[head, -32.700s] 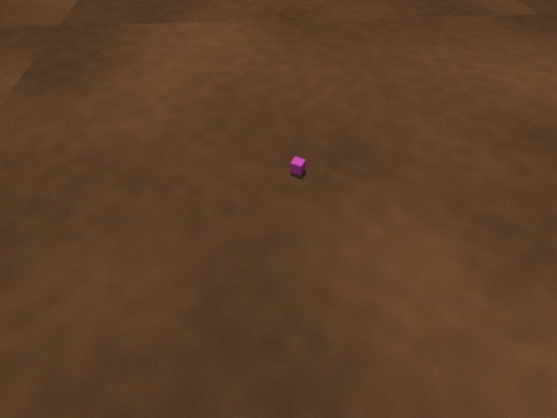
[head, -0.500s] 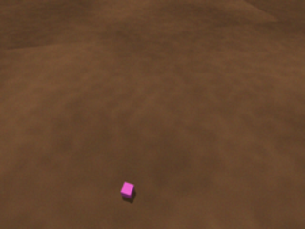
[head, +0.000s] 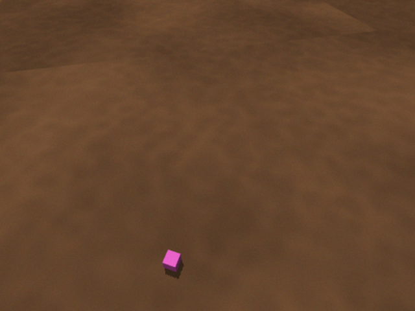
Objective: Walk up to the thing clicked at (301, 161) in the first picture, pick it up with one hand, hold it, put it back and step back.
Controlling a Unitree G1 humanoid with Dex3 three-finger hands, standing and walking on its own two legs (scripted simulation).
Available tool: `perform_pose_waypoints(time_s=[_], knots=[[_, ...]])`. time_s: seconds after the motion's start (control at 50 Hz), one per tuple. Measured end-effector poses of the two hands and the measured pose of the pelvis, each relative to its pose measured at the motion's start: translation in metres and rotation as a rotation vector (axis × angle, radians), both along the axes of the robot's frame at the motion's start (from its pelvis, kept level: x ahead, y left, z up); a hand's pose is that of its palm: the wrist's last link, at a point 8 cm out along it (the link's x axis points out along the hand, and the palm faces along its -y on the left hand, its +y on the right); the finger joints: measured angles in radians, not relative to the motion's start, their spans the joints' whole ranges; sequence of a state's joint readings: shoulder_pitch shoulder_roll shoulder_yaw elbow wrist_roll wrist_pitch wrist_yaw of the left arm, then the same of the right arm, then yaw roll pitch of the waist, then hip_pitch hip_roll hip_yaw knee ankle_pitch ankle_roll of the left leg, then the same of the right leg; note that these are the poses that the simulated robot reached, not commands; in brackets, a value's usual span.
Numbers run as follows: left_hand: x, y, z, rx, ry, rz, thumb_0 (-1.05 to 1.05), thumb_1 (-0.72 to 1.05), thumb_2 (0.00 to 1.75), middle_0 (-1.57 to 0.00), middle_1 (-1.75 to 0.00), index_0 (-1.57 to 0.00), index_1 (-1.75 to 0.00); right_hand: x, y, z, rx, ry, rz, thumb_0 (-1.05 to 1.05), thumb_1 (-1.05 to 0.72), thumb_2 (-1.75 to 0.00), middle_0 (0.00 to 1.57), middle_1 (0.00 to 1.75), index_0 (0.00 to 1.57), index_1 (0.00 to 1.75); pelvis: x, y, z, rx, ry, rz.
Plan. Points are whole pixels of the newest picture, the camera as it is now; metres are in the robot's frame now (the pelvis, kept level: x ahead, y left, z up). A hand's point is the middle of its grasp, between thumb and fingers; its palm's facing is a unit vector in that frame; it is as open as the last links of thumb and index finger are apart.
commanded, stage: stand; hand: left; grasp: from above
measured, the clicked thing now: (172, 260) +0.47 +0.19 -0.75
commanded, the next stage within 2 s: step back in 1.42 s
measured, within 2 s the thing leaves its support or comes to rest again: neither
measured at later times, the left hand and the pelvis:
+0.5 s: hand out of the picture +0.07 +0.24 -0.16, palm faces +0.02 -0.94 -0.34, open 7.4 cm; pelvis +0.01 -0.01 +0.00, yaw +0 degrees
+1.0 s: hand out of the picture +0.09 +0.24 -0.16, palm faces +0.01 -0.94 -0.34, open 7.4 cm; pelvis +0.02 -0.01 +0.00, yaw +0 degrees
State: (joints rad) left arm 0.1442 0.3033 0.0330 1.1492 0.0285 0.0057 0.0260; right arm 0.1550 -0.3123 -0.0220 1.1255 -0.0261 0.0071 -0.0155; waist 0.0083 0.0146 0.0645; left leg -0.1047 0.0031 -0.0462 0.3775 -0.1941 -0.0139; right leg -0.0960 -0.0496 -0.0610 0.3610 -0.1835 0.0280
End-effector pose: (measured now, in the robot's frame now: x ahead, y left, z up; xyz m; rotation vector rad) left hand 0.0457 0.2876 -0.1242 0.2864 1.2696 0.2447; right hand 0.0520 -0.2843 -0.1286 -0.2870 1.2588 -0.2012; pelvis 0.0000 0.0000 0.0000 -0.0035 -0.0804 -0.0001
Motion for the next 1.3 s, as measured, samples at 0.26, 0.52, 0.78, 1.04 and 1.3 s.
perform_pose_waypoints(time_s=[0.26, 0.52, 0.78, 1.04, 1.3], knots=[[0.012, -0.004, 0.002, -0.008, -0.008, -0.008, 0.01, 0.90, 0.90, -0.21, -0.30, -0.20, -0.30, 0.007, -0.004, 0.001, -0.002, 0.002, 0.009, 0.00, -0.90, -0.89, 0.21, 0.30, 0.20, 0.30, 0.004, -0.003, 0.001, 0.000, 0.008, 0.000], [0.022, -0.005, 0.004, -0.006, -0.012, -0.009, 0.01, 0.90, 0.90, -0.21, -0.30, -0.20, -0.30, 0.021, -0.006, 0.002, 0.001, -0.007, 0.021, 0.00, -0.90, -0.89, 0.21, 0.30, 0.20, 0.30, 0.010, -0.005, 0.002, 0.002, 0.020, 0.000], [0.029, -0.006, 0.006, -0.003, -0.018, -0.011, 0.01, 0.90, 0.90, -0.21, -0.30, -0.20, -0.30, 0.031, -0.012, 0.003, -0.003, -0.012, 0.029, 0.00, -0.90, -0.89, 0.21, 0.30, 0.21, 0.30, 0.015, -0.008, 0.002, 0.003, 0.027, 0.002], [0.035, -0.007, 0.006, -0.003, -0.027, -0.018, 0.01, 0.90, 0.90, -0.21, -0.30, -0.20, -0.30, 0.034, -0.017, 0.005, -0.010, -0.017, 0.031, 0.00, -0.90, -0.89, 0.21, 0.30, 0.20, 0.30, 0.018, -0.011, 0.002, 0.003, 0.030, 0.001], [0.037, -0.008, 0.007, -0.001, -0.038, -0.029, 0.01, 0.90, 0.90, -0.21, -0.30, -0.20, -0.30, 0.033, -0.020, 0.007, -0.010, -0.022, 0.029, 0.00, -0.90, -0.89, 0.21, 0.30, 0.20, 0.30, 0.017, -0.013, 0.002, 0.003, 0.028, 0.002]])
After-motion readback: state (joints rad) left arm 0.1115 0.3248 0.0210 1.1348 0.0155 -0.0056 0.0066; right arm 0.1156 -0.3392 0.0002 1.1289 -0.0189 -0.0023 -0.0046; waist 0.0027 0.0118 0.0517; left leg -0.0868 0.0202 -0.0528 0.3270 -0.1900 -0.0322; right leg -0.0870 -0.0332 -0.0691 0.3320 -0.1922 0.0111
